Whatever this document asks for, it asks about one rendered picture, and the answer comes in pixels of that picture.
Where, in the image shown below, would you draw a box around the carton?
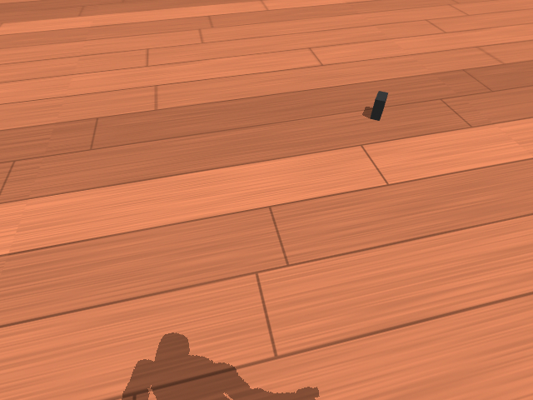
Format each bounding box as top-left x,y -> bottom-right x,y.
370,91 -> 388,121

